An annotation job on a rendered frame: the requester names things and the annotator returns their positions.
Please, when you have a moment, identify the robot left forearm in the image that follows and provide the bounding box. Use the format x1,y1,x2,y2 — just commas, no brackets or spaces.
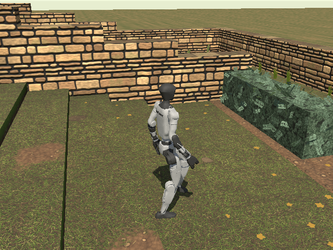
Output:
148,124,159,142

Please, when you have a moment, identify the robot right forearm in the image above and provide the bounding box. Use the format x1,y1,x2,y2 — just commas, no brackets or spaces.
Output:
172,135,191,159

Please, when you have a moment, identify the left robot foot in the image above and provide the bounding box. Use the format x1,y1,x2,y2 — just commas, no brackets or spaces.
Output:
177,186,188,193

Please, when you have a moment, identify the right robot shin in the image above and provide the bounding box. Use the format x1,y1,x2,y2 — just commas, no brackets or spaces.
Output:
160,185,177,214

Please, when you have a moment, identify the right robot upper arm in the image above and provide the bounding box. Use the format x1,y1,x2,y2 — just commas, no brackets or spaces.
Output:
168,109,179,141

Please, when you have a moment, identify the left robot hand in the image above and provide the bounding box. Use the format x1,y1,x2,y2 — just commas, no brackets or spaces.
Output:
153,139,160,155

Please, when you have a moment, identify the right robot hand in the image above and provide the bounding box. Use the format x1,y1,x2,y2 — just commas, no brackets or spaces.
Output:
187,155,199,169

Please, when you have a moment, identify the left robot upper arm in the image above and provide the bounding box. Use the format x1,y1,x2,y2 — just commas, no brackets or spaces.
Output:
148,101,162,127

